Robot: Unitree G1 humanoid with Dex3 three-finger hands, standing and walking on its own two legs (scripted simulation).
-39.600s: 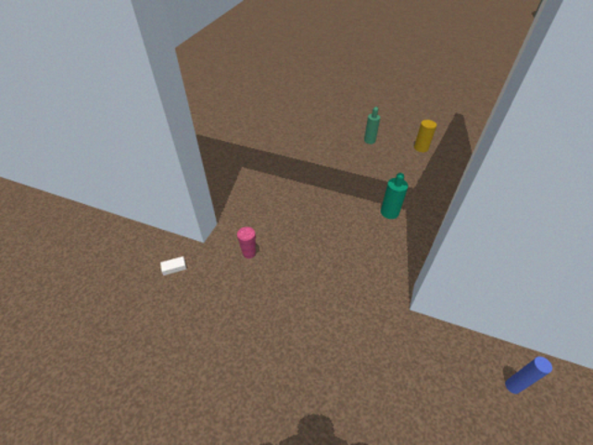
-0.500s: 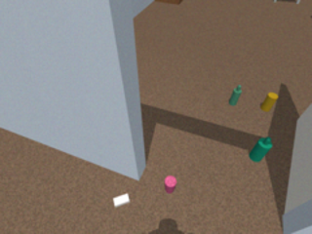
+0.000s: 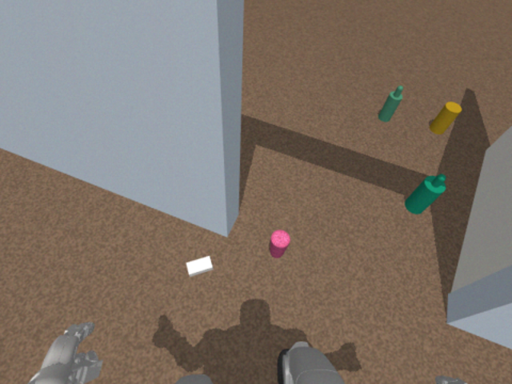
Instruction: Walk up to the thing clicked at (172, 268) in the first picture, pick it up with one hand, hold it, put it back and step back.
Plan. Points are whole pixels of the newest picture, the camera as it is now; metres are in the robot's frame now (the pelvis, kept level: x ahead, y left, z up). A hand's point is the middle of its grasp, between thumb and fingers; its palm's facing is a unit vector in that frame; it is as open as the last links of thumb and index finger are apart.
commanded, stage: walk up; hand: left
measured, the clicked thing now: (199, 266) +0.54 +0.18 -0.74
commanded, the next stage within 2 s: stand in 1.60 s
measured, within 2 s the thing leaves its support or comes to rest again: neither
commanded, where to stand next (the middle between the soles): +0.14 -0.02 m, yaw -5 degrees
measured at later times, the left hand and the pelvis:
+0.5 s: hand out of the picture -0.02 +0.24 -0.13, palm faces -0.08 -0.91 -0.40, open 7.4 cm; pelvis -0.12 -0.02 +0.01, yaw -5 degrees
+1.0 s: hand out of the picture -0.19 +0.24 -0.14, palm faces -0.08 -0.92 -0.38, open 7.4 cm; pelvis -0.25 -0.03 +0.01, yaw -5 degrees
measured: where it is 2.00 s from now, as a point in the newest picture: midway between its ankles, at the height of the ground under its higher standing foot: outside the picture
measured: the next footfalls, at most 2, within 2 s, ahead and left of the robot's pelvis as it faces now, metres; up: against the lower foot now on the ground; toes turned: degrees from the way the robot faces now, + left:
right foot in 0.36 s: -0.09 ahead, -0.14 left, +0.00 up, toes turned -2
left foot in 0.68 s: -0.18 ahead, +0.10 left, +0.00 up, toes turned -5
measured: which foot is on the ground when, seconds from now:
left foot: down 0.00-0.38, up 0.40-0.66, down 0.68-1.00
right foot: up 0.00-0.34, down 0.36-0.68, up 0.70-0.96, down 0.98-1.00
